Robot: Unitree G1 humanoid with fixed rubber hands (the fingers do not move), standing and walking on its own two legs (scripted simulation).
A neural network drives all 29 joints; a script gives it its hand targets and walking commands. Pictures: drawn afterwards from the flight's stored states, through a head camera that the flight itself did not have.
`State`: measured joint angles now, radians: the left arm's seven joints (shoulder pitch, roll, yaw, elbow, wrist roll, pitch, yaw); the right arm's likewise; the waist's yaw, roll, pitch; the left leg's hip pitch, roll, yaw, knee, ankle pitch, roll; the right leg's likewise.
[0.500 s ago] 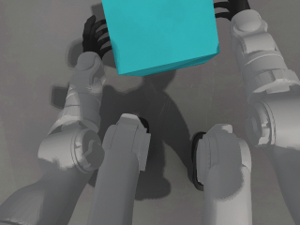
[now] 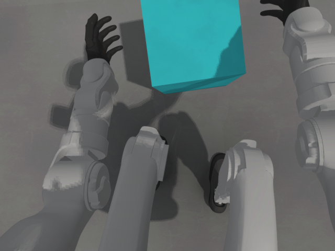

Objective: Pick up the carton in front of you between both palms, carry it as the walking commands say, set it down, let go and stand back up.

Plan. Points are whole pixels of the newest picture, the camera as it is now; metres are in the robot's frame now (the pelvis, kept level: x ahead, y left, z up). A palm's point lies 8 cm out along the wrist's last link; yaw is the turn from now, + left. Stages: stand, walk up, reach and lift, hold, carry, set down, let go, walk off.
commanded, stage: set down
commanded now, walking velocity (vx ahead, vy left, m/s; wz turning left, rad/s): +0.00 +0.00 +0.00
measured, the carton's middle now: (191, 50) +0.54 +0.02 -0.30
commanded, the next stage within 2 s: let go in 0.70 s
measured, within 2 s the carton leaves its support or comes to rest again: neither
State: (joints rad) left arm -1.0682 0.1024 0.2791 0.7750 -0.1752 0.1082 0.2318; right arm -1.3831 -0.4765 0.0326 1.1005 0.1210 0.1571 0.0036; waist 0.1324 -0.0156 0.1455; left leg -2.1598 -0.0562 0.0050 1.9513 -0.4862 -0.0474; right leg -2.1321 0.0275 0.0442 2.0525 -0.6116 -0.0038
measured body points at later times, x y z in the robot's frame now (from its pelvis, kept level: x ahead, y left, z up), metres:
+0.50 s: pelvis +0.02 -0.01 +0.13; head +0.33 -0.03 +0.46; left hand +0.48 +0.21 +0.03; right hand +0.58 -0.17 +0.02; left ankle +0.13 +0.12 -0.39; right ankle +0.09 -0.12 -0.39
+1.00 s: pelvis +0.07 +0.00 +0.25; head +0.30 -0.03 +0.63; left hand +0.43 +0.20 +0.14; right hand +0.50 -0.20 +0.14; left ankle +0.13 +0.12 -0.39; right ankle +0.09 -0.12 -0.39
